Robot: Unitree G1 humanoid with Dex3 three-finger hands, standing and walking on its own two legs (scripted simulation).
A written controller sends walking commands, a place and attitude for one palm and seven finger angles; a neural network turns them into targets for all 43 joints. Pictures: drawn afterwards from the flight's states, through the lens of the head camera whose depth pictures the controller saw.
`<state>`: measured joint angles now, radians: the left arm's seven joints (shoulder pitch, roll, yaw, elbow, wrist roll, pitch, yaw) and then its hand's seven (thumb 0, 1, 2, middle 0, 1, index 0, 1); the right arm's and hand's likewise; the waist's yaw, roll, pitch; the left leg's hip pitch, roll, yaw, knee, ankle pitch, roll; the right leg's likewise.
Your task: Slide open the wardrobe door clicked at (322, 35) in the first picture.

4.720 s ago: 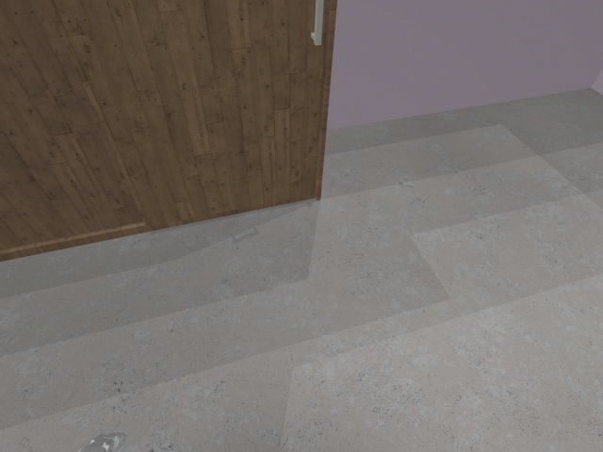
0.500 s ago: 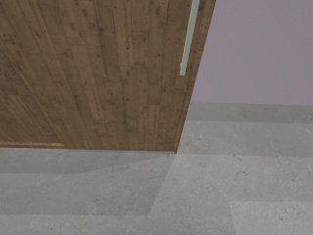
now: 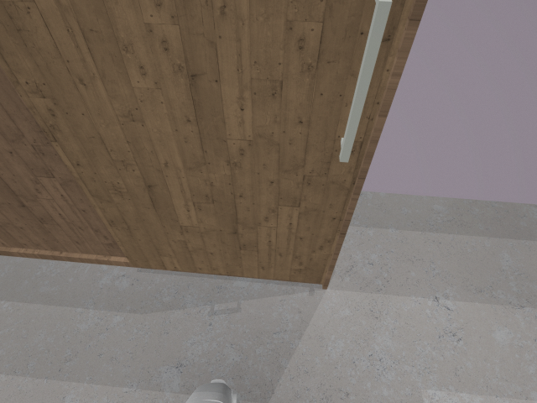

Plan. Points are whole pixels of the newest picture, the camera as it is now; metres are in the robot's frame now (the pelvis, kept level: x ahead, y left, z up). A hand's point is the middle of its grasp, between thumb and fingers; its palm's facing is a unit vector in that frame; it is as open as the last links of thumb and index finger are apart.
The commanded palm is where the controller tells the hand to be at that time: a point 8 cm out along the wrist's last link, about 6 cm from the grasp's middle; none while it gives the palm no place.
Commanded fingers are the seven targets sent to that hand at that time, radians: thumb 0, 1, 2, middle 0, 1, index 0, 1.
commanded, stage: take the last steps up to it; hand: right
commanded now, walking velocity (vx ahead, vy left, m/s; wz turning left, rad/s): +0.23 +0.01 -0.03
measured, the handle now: (359, 89) +0.62 -0.10 +0.15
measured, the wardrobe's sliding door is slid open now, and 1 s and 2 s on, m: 0.00 0.00 0.00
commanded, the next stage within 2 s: come to a stop and stand still in 0.22 s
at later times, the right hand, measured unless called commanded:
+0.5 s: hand out of the picture +0.12 -0.13 -0.19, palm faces +0.13 +0.98 -0.13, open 7.3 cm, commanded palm none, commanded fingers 0.00 -0.90 -0.90 0.20 0.30 0.20 0.30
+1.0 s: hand out of the picture +0.14 -0.11 -0.16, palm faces +0.07 +0.97 -0.24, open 7.4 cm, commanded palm none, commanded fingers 0.00 -0.90 -0.90 0.20 0.30 0.20 0.30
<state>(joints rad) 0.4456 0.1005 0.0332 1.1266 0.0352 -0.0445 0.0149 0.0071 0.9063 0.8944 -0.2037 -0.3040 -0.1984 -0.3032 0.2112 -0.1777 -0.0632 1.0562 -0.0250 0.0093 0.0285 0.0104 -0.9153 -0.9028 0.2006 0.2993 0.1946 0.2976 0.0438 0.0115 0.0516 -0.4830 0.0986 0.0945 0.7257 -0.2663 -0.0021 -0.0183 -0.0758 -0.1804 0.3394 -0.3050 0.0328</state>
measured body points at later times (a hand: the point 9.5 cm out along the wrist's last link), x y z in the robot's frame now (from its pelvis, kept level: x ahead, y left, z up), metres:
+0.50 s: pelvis +0.14 +0.02 -0.01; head +0.15 +0.01 +0.44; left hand +0.25 +0.25 -0.15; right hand +0.11 -0.18 -0.18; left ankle +0.12 +0.13 -0.74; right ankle +0.19 -0.09 -0.74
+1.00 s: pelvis +0.12 +0.07 +0.00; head +0.12 +0.10 +0.45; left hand +0.15 +0.32 -0.16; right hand +0.13 -0.17 -0.14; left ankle +0.13 +0.17 -0.74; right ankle +0.11 -0.08 -0.70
